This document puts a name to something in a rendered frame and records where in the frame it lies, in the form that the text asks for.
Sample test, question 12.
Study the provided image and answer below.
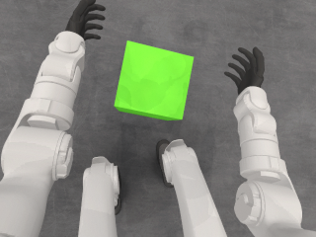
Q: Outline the robot left foot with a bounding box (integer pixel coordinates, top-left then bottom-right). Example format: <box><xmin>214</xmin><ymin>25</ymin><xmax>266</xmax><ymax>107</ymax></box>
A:
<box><xmin>114</xmin><ymin>164</ymin><xmax>121</xmax><ymax>215</ymax></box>

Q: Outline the right robot hand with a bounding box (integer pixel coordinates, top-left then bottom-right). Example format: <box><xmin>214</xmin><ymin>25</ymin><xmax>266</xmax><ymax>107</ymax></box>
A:
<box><xmin>224</xmin><ymin>46</ymin><xmax>265</xmax><ymax>95</ymax></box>

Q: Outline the left robot forearm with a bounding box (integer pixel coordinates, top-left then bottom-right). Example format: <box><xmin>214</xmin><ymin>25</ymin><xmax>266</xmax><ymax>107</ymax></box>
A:
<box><xmin>1</xmin><ymin>31</ymin><xmax>86</xmax><ymax>174</ymax></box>

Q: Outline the robot left thigh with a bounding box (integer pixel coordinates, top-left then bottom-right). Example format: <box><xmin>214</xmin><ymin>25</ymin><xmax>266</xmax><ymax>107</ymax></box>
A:
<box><xmin>78</xmin><ymin>162</ymin><xmax>119</xmax><ymax>237</ymax></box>

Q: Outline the left robot upper arm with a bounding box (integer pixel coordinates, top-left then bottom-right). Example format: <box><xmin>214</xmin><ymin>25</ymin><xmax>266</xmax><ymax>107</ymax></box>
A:
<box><xmin>0</xmin><ymin>125</ymin><xmax>74</xmax><ymax>237</ymax></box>

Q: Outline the left robot hand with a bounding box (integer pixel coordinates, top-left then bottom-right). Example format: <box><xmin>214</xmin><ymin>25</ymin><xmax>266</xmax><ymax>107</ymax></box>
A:
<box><xmin>65</xmin><ymin>0</ymin><xmax>106</xmax><ymax>40</ymax></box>

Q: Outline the right robot upper arm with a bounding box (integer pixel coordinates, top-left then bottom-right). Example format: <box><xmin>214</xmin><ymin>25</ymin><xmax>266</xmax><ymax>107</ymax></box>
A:
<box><xmin>234</xmin><ymin>180</ymin><xmax>316</xmax><ymax>237</ymax></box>

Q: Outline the carton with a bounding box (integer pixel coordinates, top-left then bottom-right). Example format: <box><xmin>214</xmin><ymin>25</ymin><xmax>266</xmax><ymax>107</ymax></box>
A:
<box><xmin>114</xmin><ymin>40</ymin><xmax>194</xmax><ymax>120</ymax></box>

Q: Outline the right robot forearm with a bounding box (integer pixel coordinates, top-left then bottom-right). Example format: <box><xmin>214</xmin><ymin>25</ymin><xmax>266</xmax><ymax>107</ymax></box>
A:
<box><xmin>233</xmin><ymin>86</ymin><xmax>302</xmax><ymax>223</ymax></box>

